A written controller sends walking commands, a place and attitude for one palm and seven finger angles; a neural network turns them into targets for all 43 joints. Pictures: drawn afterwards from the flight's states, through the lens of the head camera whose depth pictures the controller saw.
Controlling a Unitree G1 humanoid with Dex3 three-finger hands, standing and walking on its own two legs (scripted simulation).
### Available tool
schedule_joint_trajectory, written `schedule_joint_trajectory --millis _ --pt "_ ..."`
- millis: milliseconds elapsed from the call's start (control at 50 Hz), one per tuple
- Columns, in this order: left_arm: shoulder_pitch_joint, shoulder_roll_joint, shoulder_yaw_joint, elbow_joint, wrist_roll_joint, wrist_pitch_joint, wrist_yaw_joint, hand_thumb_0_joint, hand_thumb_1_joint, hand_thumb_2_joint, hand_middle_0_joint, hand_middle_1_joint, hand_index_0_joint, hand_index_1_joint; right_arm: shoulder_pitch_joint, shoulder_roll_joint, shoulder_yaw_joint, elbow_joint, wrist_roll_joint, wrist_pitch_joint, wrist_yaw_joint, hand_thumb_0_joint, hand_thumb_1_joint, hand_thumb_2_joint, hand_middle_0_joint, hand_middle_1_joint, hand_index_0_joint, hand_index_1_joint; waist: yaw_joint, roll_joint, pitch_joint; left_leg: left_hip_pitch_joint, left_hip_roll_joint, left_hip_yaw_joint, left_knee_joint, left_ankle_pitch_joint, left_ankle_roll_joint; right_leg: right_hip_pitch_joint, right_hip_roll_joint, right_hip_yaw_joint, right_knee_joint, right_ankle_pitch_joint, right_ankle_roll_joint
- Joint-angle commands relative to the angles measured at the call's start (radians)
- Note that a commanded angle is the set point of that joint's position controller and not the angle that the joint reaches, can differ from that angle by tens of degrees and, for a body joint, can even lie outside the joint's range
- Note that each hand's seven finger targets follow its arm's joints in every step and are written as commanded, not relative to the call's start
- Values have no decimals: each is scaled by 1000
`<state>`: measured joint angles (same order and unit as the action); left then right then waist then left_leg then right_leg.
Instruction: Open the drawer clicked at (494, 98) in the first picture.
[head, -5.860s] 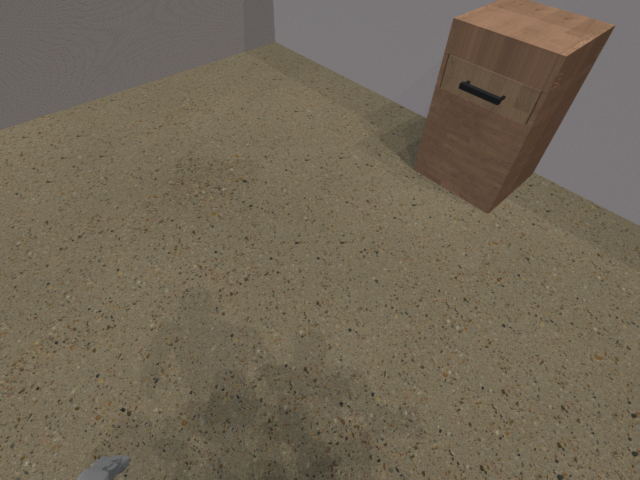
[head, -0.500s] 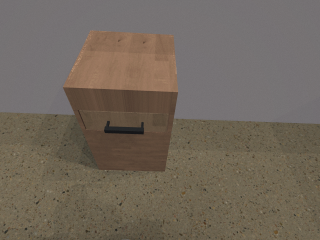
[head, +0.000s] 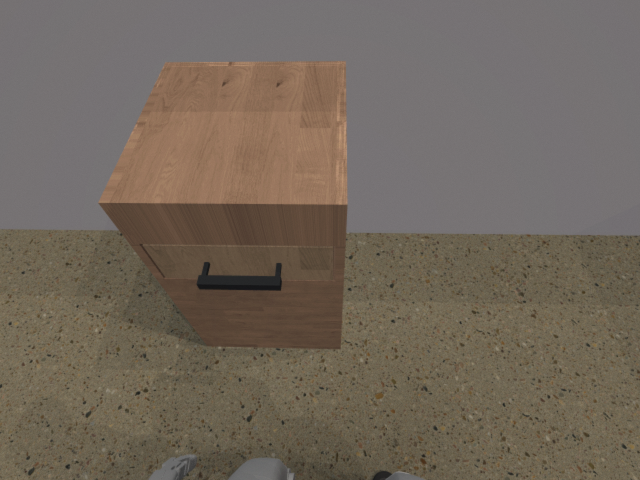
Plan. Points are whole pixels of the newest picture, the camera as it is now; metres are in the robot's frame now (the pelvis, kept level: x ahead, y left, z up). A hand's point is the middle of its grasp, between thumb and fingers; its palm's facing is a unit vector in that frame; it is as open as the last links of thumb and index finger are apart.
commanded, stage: come to a stop and stand still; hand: left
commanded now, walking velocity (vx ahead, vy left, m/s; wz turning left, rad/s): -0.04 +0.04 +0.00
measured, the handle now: (241, 274) +0.51 +0.21 -0.24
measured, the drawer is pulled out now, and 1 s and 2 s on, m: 0.00 0.00 0.00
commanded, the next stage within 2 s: look again from close up in 1.04 s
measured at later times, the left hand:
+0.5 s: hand out of the picture -0.04 +0.24 -0.17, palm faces +0.01 -0.97 -0.25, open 7.4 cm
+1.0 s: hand out of the picture -0.07 +0.18 -0.17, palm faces +0.01 -0.99 -0.17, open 7.4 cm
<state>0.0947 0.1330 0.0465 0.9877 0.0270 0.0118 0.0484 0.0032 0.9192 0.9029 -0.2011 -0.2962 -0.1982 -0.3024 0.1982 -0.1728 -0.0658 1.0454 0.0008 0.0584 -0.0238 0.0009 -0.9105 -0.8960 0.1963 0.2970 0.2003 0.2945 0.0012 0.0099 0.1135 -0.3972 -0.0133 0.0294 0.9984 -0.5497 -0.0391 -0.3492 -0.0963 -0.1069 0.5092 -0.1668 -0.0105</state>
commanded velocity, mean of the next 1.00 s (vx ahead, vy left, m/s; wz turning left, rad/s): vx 0.00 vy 0.00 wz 0.00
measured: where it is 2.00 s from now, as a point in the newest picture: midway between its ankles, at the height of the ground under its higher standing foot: outside the picture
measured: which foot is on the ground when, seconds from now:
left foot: up 0.00-0.14, down 0.16-1.00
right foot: down 0.00-0.16, up 0.18-0.46, down 0.48-1.00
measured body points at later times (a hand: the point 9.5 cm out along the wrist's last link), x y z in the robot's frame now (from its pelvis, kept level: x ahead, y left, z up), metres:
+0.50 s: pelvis -0.04 +0.05 +0.00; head -0.02 +0.04 +0.45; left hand -0.04 +0.29 -0.15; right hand +0.00 -0.18 -0.16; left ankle -0.03 +0.15 -0.74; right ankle -0.10 -0.05 -0.74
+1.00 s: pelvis -0.06 +0.03 +0.01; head -0.05 +0.02 +0.46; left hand -0.07 +0.23 -0.15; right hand -0.11 -0.18 -0.16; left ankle -0.03 +0.15 -0.74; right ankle -0.10 -0.05 -0.74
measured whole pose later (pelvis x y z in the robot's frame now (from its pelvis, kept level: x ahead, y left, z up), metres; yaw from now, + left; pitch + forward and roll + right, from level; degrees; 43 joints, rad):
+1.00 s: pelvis -0.06 +0.03 +0.01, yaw -2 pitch -1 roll +1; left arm 0.31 0.11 0.00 1.15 0.00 0.00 0.04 0.01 0.91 0.90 -0.20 -0.30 -0.19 -0.30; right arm 0.34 -0.12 0.00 1.18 -0.01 0.01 -0.04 0.00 -0.91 -0.90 0.20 0.30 0.20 0.29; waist -0.01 0.00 0.03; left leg -0.20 0.03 0.07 0.38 -0.17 -0.01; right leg -0.10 0.03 -0.05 0.39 -0.27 -0.05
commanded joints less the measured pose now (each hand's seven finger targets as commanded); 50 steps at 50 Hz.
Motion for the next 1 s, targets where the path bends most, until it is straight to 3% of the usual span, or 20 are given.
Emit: schedule_joint_trajectory --millis 0,40,80,100,120,140,160,200,240,300,360,380,420,460,480,500,520,640,740,980 --pt "72 237 56 -49 10 4 10 0 900 900 -200 -300 -200 -300 77 -48 -10 -62 -7 -4 10 0 -900 -900 200 300 200 300 16 -200 -236 43 32 -28 -110 55 -10 198 -252 193 -107 586 -172" --pt "54 237 56 -54 14 9 4 0 900 900 -200 -300 -200 -300 116 -44 -7 -58 -8 -12 10 0 -900 -900 200 300 200 300 -4 -206 -237 92 23 8 -249 113 -7 186 -219 178 -99 448 -146" --pt "37 234 55 -55 6 18 -2 0 900 900 -200 -300 -200 -300 163 -55 -7 -48 -10 -22 11 0 -900 -900 200 300 200 300 -33 -213 -223 230 18 39 -466 285 -2 86 -180 169 -68 225 -91" --pt "43 209 48 -59 -2 23 -8 0 900 900 -200 -300 -200 -300 179 -80 -7 -44 -12 -31 12 0 -900 -900 200 300 200 300 -39 -138 -219 288 43 21 -569 352 6 39 -127 137 -5 96 -51" --pt "69 154 37 -68 -9 32 -13 0 900 900 -200 -300 -200 -300 149 -146 -17 -67 -20 -39 13 0 -900 -900 200 300 200 300 -29 103 -177 278 195 -173 -684 350 49 -90 -24 78 131 -150 -1" --pt "52 111 31 -83 -11 40 -15 0 900 900 -200 -300 -200 -300 86 -216 -27 -108 -32 -37 9 0 -900 -900 200 300 200 300 -29 325 -93 101 359 -348 -798 424 125 -127 71 45 306 -367 33" --pt "50 134 38 -79 -8 45 -14 0 900 900 -200 -300 -200 -300 10 -211 -17 -135 -37 -32 6 0 -900 -900 200 300 200 300 -11 230 -68 -34 375 -326 -813 338 189 -52 56 138 421 -355 15" --pt "85 143 47 -36 3 55 -19 0 900 900 -200 -300 -200 -300 -71 -165 -3 -138 -35 -33 -8 0 -900 -900 200 300 200 300 25 218 -19 -71 270 -211 -812 234 169 -60 72 170 551 -264 12" --pt "151 144 41 -6 1 42 -24 0 900 900 -200 -300 -200 -300 -76 -144 10 -137 -30 -40 -9 0 -900 -900 200 300 200 300 40 165 -36 20 229 -149 -776 291 167 -88 79 152 577 -224 18" --pt "158 128 19 3 -5 27 -25 0 900 900 -200 -300 -200 -300 -1 -140 9 -103 -22 -48 -11 0 -900 -900 200 300 200 300 8 121 -104 237 227 -150 -739 426 188 -107 69 117 412 -249 36" --pt "124 105 -4 -1 -12 13 -22 0 900 900 -200 -300 -200 -300 76 -137 11 -61 -20 -54 -15 0 -900 -900 200 300 200 300 -29 121 -138 357 258 -186 -707 616 212 -36 59 95 167 -304 38" --pt "144 104 -6 9 -15 9 -19 0 900 900 -200 -300 -200 -300 91 -137 11 -48 -19 -56 -13 0 -900 -900 200 300 200 300 -25 121 -157 372 259 -187 -685 694 209 11 63 92 71 -280 36" --pt "222 108 -12 55 -16 -6 -12 0 900 900 -200 -300 -200 -300 90 -131 14 -26 -7 -61 -9 0 -900 -900 200 300 200 300 4 89 -192 356 220 -147 -615 762 162 152 59 89 -161 -50 33" --pt "238 146 -16 85 -15 -25 -2 0 900 900 -200 -300 -200 -300 92 -78 27 -21 7 -68 -7 0 -900 -900 200 300 200 300 -17 -42 -185 251 141 -73 -571 623 78 253 -45 214 -177 227 -11" --pt "226 152 -21 87 -18 -27 -2 0 900 900 -200 -300 -200 -300 81 -69 33 -20 7 -70 -5 0 -900 -900 200 300 200 300 -23 -53 -163 253 116 -58 -599 547 62 219 -83 220 -158 290 -31" --pt "228 143 -24 92 -16 -28 -2 0 900 900 -200 -300 -200 -300 81 -64 37 -8 1 -68 -4 0 -900 -900 200 300 200 300 -23 -59 -157 275 106 -49 -601 583 58 213 -74 207 -141 339 -39" --pt "224 134 -22 102 -16 -34 0 0 900 900 -200 -300 -200 -300 88 -62 36 6 -4 -62 -4 0 -900 -900 200 300 200 300 -25 -166 -164 280 107 -39 -594 557 53 211 -53 201 -138 344 -40" --pt "228 103 -35 117 -21 -22 1 0 900 900 -200 -300 -200 -300 99 -67 53 65 -6 -58 -5 0 -900 -900 200 300 200 300 -12 -61 -22 269 118 -55 -670 434 59 120 -17 188 -215 -9 -22" --pt "248 97 -35 129 -23 -16 -1 0 900 900 -200 -300 -200 -300 125 -46 59 89 -10 -48 -7 0 -900 -900 200 300 200 300 -10 9 40 230 106 -54 -688 327 53 81 -11 198 -258 -153 -29" --pt "281 65 -38 141 -27 -28 -2 0 900 900 -200 -300 -200 -300 180 -24 61 109 -10 -60 -15 0 -900 -900 200 300 200 300 -7 -19 -25 246 117 -55 -661 412 53 124 -7 188 -241 -64 -33"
